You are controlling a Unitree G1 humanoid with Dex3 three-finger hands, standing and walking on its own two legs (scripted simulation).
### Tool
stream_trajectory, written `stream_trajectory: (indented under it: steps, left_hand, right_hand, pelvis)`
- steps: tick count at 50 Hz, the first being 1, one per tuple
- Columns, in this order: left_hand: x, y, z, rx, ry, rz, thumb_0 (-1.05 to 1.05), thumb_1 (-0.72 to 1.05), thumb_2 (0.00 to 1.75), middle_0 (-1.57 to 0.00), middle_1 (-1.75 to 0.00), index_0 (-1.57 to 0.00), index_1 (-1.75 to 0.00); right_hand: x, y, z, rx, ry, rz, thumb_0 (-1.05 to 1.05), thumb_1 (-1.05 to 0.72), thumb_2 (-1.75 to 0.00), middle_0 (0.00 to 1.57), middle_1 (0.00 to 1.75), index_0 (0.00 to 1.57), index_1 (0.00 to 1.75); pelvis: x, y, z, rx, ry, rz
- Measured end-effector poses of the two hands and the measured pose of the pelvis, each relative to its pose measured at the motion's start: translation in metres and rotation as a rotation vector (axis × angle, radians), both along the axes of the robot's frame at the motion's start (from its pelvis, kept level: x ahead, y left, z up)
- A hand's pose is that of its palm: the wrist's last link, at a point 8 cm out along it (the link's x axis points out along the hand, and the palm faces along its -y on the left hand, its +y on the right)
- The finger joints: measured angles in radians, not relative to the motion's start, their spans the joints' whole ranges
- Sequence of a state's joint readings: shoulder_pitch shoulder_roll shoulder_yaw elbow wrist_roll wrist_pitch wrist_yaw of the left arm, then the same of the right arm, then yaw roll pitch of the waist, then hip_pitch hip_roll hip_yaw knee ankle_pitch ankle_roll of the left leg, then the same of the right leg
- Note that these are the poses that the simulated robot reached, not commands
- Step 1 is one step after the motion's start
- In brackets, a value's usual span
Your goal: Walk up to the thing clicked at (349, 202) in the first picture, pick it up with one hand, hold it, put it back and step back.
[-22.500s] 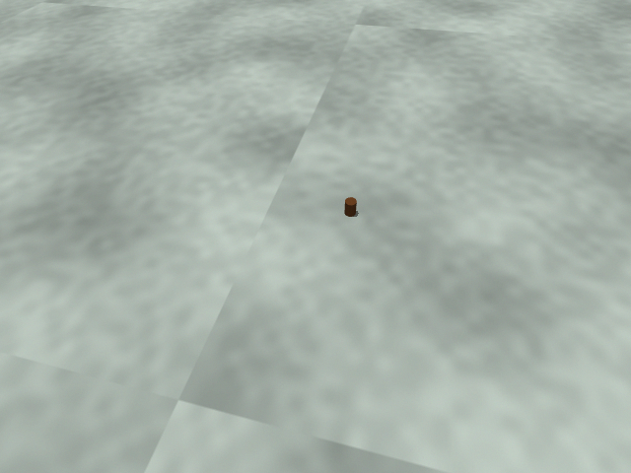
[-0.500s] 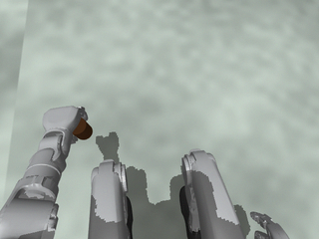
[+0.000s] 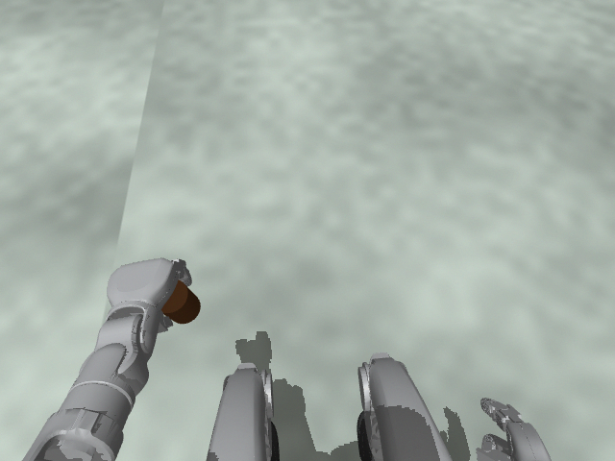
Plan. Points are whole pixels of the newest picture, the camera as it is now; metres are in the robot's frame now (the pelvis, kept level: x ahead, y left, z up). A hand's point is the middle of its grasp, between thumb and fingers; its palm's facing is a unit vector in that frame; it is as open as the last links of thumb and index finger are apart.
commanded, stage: lift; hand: left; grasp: from above
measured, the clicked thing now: (177, 302) +0.37 +0.21 -0.12
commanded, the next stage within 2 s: hold in 0.68 s
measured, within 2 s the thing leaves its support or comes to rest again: neither
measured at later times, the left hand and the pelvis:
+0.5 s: hand (127, 269) +0.36 +0.22 +0.04, palm faces -0.44 -0.08 -0.89, open 7.9 cm; pelvis +0.05 +0.00 +0.13, yaw +0 degrees
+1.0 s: hand (105, 236) +0.37 +0.22 +0.10, palm faces -0.44 -0.06 -0.90, open 8.0 cm; pelvis +0.07 +0.00 +0.17, yaw +0 degrees
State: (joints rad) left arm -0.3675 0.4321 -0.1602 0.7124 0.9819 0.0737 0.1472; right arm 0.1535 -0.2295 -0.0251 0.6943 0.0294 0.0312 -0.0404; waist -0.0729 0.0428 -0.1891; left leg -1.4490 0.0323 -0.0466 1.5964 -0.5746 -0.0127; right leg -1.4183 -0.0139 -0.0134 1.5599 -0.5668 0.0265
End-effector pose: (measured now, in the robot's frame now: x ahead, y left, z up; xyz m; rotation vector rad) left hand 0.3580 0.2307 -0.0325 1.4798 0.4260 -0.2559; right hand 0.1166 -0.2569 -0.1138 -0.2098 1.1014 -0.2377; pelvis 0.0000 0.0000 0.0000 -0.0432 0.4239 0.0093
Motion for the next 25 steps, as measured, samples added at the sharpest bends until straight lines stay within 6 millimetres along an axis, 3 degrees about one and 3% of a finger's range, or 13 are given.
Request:
stream_trajectory:
  steps: [12, 25]
  left_hand:
    - [-0.001, -0.005, 0.079, 0.001, 0.028, 0.002, 0.06, 0.30, 0.42, -0.99, -0.56, -0.80, -0.47]
    - [0.008, -0.009, 0.131, 0.001, 0.028, 0.004, 0.04, 0.29, 0.44, -0.99, -0.56, -0.80, -0.48]
  right_hand:
    - [0.003, -0.003, 0.081, -0.011, -0.020, -0.034, 0.00, -0.93, -0.91, 0.20, 0.29, 0.20, 0.30]
    - [0.008, -0.010, 0.132, -0.010, -0.008, -0.038, 0.00, -0.93, -0.91, 0.20, 0.29, 0.20, 0.30]
  pelvis:
    - [0.024, -0.001, 0.079, 0.014, -0.107, -0.002]
    - [0.045, -0.002, 0.130, 0.029, -0.194, -0.004]
